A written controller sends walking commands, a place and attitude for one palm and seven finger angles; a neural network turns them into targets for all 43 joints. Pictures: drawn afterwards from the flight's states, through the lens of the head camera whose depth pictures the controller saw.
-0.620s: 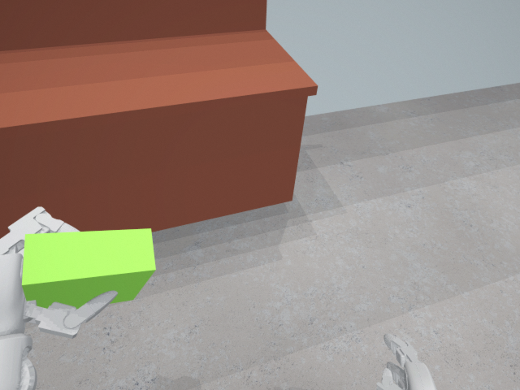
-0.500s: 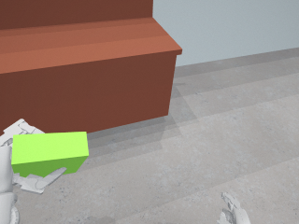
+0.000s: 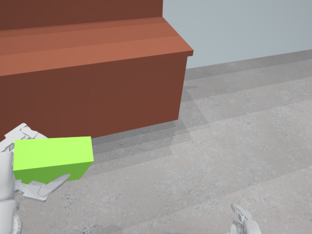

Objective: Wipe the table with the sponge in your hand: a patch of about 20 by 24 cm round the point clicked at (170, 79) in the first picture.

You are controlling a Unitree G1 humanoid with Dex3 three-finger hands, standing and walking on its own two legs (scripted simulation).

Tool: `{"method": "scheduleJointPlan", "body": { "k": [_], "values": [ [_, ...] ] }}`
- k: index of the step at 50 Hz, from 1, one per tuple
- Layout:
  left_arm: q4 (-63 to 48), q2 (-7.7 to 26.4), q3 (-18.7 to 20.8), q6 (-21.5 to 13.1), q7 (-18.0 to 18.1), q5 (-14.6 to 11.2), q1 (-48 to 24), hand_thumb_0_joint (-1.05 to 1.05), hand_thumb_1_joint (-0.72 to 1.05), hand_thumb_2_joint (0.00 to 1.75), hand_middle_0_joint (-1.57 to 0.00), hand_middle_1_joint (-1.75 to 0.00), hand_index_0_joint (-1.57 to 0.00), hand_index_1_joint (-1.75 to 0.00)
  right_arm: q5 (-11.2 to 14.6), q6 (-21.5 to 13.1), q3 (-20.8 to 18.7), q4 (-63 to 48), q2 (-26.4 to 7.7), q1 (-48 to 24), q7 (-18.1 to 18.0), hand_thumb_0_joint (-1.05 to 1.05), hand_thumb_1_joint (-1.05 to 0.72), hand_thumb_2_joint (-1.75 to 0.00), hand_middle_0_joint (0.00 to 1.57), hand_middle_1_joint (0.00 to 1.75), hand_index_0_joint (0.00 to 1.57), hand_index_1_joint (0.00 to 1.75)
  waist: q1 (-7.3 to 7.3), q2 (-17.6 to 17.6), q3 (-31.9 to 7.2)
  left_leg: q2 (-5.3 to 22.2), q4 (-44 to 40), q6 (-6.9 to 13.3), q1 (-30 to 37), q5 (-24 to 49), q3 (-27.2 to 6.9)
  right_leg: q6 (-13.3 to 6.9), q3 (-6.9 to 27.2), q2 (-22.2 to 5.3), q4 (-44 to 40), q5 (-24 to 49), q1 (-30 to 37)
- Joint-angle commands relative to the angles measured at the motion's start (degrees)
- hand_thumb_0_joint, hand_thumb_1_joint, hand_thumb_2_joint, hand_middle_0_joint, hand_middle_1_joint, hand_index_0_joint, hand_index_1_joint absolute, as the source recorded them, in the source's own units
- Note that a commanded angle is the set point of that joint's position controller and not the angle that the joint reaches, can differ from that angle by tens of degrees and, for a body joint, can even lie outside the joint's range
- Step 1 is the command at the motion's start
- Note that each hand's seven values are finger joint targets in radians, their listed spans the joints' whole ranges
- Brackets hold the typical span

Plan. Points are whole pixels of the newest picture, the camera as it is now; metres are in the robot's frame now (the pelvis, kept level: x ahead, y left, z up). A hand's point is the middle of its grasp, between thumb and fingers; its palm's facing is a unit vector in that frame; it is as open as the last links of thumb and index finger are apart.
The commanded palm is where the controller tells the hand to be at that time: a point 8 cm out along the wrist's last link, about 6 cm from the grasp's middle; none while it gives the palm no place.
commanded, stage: walk to a spot facing it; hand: left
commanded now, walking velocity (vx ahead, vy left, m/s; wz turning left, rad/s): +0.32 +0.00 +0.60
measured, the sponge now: (64, 162) +0.23 +0.20 +0.14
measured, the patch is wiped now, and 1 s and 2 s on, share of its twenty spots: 0.00 0.00 0.00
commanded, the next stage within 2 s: none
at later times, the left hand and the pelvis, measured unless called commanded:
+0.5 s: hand (26, 142) +0.24 +0.27 +0.18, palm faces +0.53 -0.73 -0.44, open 9.5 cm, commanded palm +0.19 +0.31 +0.18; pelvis +0.09 +0.00 +0.01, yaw +12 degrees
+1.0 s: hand (45, 113) +0.31 +0.26 +0.19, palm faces +0.68 -0.52 -0.52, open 9.5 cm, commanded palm +0.24 +0.28 +0.18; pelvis +0.22 -0.04 +0.00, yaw +27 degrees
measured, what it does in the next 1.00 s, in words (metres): walks ahead, turning left: right foot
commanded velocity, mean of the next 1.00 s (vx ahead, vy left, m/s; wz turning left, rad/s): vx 0.27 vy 0.00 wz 0.54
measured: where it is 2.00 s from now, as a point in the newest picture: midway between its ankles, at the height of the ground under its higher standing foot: outside the picture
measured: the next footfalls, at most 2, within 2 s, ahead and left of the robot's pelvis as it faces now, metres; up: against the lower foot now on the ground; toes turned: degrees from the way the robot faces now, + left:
right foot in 0.60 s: +0.23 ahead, -0.10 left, +0.00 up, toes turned +7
left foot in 1.12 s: +0.30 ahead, +0.11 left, +0.00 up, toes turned +40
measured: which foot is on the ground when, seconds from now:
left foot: down 0.00-0.62, up 0.64-1.00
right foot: down 0.00-0.22, up 0.24-0.58, down 0.60-1.00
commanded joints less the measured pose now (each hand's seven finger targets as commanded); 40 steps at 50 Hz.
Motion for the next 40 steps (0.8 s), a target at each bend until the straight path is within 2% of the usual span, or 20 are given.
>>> {"method": "scheduleJointPlan", "body": {
  "k": [1,4,7,9,10,11,12,13,15,19,25,28,29,30,31,32,33,35,37,40],
  "values": [
    [-14.56,10.1,7.28,-2.46,1.86,-0.57,-5.52,0.0,0.1,1.3,-1.2,-1.6,-1.2,-1.6,-0.27,-1.8,-3.09,-9.57,-6.63,-6.11,-0.97,0.0,-0.9,-0.9,0.2,0.3,0.2,0.3,-0.17,1.23,-1.05,2.8,-5.29,2.93,-7.66,-23.93,-5.45,-2.81,4.5,-5.39,-4.71,-26.77,-0.98],
    [-16.45,11.82,9.35,-2.58,2.23,-0.69,-6.23,0.0,0.1,1.3,-1.2,-1.6,-1.2,-1.6,-0.44,-1.85,-3.04,-9.21,-6.32,-5.69,-1.0,0.0,-0.9,-0.9,0.2,0.3,0.2,0.3,-0.09,-3.07,-2.17,1.14,2.06,2.62,-13.29,-16.83,-4.12,-5.42,7.58,-9.78,-3.24,-22.79,5.31],
    [-16.24,12.04,10.07,-3.63,2.42,-1.17,-5.32,0.0,0.1,1.3,-1.2,-1.6,-1.2,-1.6,-0.33,-2.47,-3.09,-8.18,-5.28,-4.78,-0.56,0.0,-0.9,-0.9,0.2,0.3,0.2,0.3,0.23,-10.49,-5.59,-0.47,12.14,0.99,-12.81,-9.06,2.67,-9.16,13.3,-18.88,-3.02,-10.49,10.84],
    [-15.3,10.69,9.09,-3.01,1.98,-1.35,-4.0,0.0,0.1,1.3,-1.2,-1.6,-1.2,-1.6,-0.25,-2.01,-3.18,-8.22,-5.74,-4.13,-0.5,0.0,-0.9,-0.9,0.2,0.3,0.2,0.3,-0.99,-4.52,-4.12,0.93,3.33,1.68,-2.22,-12.83,1.37,-6.35,6.72,-16.3,2.16,-19.43,-1.2],
    [-16.84,10.17,8.12,-2.79,1.54,-1.44,-4.45,0.0,0.1,1.3,-1.2,-1.6,-1.2,-1.6,0.02,-1.62,-2.96,-8.57,-6.36,-4.09,-0.75,0.0,-0.9,-0.9,0.2,0.3,0.2,0.3,-1.78,3.9,-0.3,3.26,-5.63,3.8,0.59,-16.31,-5.72,-3.13,0.32,-9.42,12.26,-22.37,-8.87],
    [-19.56,9.95,8.41,-3.83,1.38,-1.38,-4.81,0.0,0.1,1.3,-1.2,-1.6,-1.2,-1.6,0.05,-1.76,-3.46,-8.53,-7.81,-4.56,-0.78,0.0,-0.9,-0.9,0.2,0.3,0.2,0.3,-1.82,21.72,0.21,13.82,-14.08,8.88,6.97,-18.42,-26.58,1.06,-6.44,-0.08,28.17,-23.53,-19.4],
    [-19.73,10.95,8.46,-4.76,1.66,0.13,-6.34,0.0,0.1,1.3,-1.2,-1.6,-1.2,-1.6,0.0,-2.45,-2.97,-8.24,-5.73,-3.78,-0.57,0.0,-0.9,-0.9,0.2,0.3,0.2,0.3,-2.41,20.98,1.03,19.3,-18.04,12.28,6.86,-18.96,-39.1,0.36,-1.16,-1.2,37.54,-24.88,-23.07],
    [-19.69,12.75,9.1,-5.26,1.78,1.06,-8.65,0.0,0.1,1.3,-1.2,-1.6,-1.2,-1.6,-1.09,-3.04,-2.37,-7.34,-5.27,-4.18,-0.43,0.0,-0.9,-0.9,0.2,0.3,0.2,0.3,-2.03,15.59,2.71,20.13,-17.5,13.01,6.62,-14.51,-41.32,0.11,2.23,-3.89,40.61,-21.88,-25.59],
    [-20.94,11.5,8.02,-5.73,1.27,0.9,-10.47,0.0,0.1,1.3,-1.2,-1.6,-1.2,-1.6,-1.07,-4.07,-3.49,-5.76,-6.38,-3.78,0.01,0.0,-0.9,-0.9,0.2,0.3,0.2,0.3,-1.41,6.59,0.92,18.78,-11.87,14.22,11.91,3.59,-35.25,1.21,3.11,-4.21,39.32,-20.57,-27.4],
    [-19.77,9.35,7.46,-5.2,0.32,-0.36,-2.35,0.0,0.1,1.3,-1.2,-1.6,-1.2,-1.6,-0.2,-4.77,-3.96,-5.31,-6.44,-2.69,0.9,0.0,-0.9,-0.9,0.2,0.3,0.2,0.3,-0.12,11.78,-3.82,10.92,-10.49,11.45,10.78,8.05,-19.02,2.09,-2.69,-2.66,31.36,-12.1,-18.64],
    [-16.86,9.69,8.6,-4.96,-0.58,-1.44,-0.85,0.0,0.1,1.3,-1.2,-1.6,-1.2,-1.6,-0.47,-4.43,-3.73,-5.6,-5.92,-3.52,0.27,0.0,-0.9,-0.9,0.2,0.3,0.2,0.3,-0.35,12.21,-2.73,10.4,-10.72,10.69,7.23,8.18,-16.3,2.7,-7.0,-1.04,15.82,-11.36,-9.5],
    [-14.31,10.23,9.07,-4.28,-0.54,-1.09,-3.1,0.0,0.1,1.3,-1.2,-1.6,-1.2,-1.6,-0.54,-3.56,-3.53,-5.59,-5.65,-5.03,-0.34,0.0,-0.9,-0.9,0.2,0.3,0.2,0.3,1.05,9.62,-3.58,9.27,-4.82,8.54,1.25,5.21,-13.58,2.16,-8.63,0.44,2.09,-7.66,4.99],
    [-13.32,10.74,9.0,-3.81,-0.56,-0.88,-3.52,0.0,0.1,1.3,-1.2,-1.6,-1.2,-1.6,-0.24,-3.15,-3.35,-5.71,-5.23,-5.75,-0.52,0.0,-0.9,-0.9,0.2,0.3,0.2,0.3,1.48,5.59,-5.24,7.21,2.01,7.14,-3.73,2.45,-10.99,1.2,-6.1,-1.63,-3.56,-5.99,13.61],
    [-12.76,11.94,8.86,-3.12,-0.49,-0.34,-4.6,0.0,0.1,1.3,-1.2,-1.6,-1.2,-1.6,-0.02,-2.7,-3.36,-6.05,-3.93,-5.46,-0.57,0.0,-0.9,-0.9,0.2,0.3,0.2,0.3,1.79,-8.21,-7.78,3.02,17.06,4.76,-13.63,-6.63,-6.54,-2.45,8.16,-13.34,-9.38,-12.65,23.25],
    [-11.6,14.75,11.35,-2.17,0.01,-0.95,-6.22,0.0,0.1,1.3,-1.2,-1.6,-1.2,-1.6,0.03,-2.48,-3.58,-7.14,-4.1,-7.33,-0.77,0.0,-0.9,-0.9,0.2,0.3,0.2,0.3,2.07,-21.05,-7.42,-3.4,36.43,1.24,-24.5,-19.9,-0.79,-8.32,31.69,-27.25,-13.94,-12.54,24.41],
    [-13.06,14.23,10.92,-2.45,0.41,-1.25,-8.15,0.0,0.1,1.3,-1.2,-1.6,-1.2,-1.6,-0.79,-2.33,-3.66,-6.97,-5.52,-9.23,-0.96,0.0,-0.9,-0.9,0.2,0.3,0.2,0.3,2.02,-14.74,-5.13,-1.19,45.68,0.04,-26.97,-18.26,-4.22,-9.46,31.3,-30.33,-15.11,-9.94,20.71],
    [-11.12,12.37,9.74,-3.1,0.13,-0.91,-8.15,0.0,0.1,1.3,-1.2,-1.6,-1.2,-1.6,-0.92,-2.6,-4.37,-6.23,-5.88,-7.94,-0.78,0.0,-0.9,-0.9,0.2,0.3,0.2,0.3,0.37,-12.29,-2.98,1.09,48.38,-0.44,-26.08,-13.05,-5.27,-8.13,25.82,-27.65,-14.4,-10.53,15.88],
    [-9.47,12.67,10.19,-3.78,-1.03,-0.69,-2.16,0.0,0.1,1.3,-1.2,-1.6,-1.2,-1.6,-0.83,-0.89,-3.89,-6.21,-5.29,-8.82,-0.06,0.0,-0.9,-0.9,0.2,0.3,0.2,0.3,0.67,-5.84,-0.23,3.29,51.82,-1.99,-25.72,-7.69,-2.84,-6.61,13.79,-23.06,-12.33,-2.67,11.54],
    [-12.79,13.23,10.57,-4.41,-1.01,-0.53,-2.21,0.0,0.1,1.3,-1.2,-1.6,-1.2,-1.6,-0.64,0.38,-3.82,-6.61,-4.97,-9.72,-0.05,0.0,-0.9,-0.9,0.2,0.3,0.2,0.3,0.38,-4.49,0.3,3.58,51.9,-2.89,-25.77,-5.71,-0.39,-4.98,2.87,-20.35,-10.7,10.69,10.52],
    [-17.19,13.79,10.8,-4.63,-0.24,-0.9,-4.86,0.0,0.1,1.3,-1.2,-1.6,-1.2,-1.6,-0.86,0.69,-4.36,-8.13,-5.15,-9.99,0.01,0.0,-0.9,-0.9,0.2,0.3,0.2,0.3,0.04,-5.36,-0.83,4.67,46.04,-3.33,-26.16,-3.4,2.53,-4.49,-4.47,-19.86,-9.02,23.09,12.89]
  ]
}}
